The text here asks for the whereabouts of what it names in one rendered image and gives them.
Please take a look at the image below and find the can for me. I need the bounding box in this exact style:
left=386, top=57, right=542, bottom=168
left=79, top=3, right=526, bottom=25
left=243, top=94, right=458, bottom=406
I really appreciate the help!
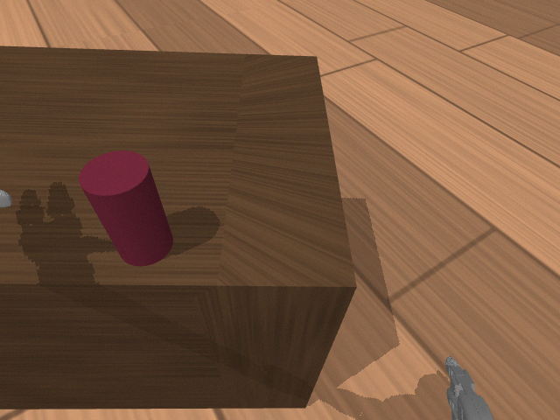
left=79, top=150, right=173, bottom=267

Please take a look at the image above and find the right robot hand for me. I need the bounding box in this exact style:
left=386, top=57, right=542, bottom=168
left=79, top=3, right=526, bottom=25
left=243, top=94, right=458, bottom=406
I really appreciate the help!
left=445, top=356, right=494, bottom=420

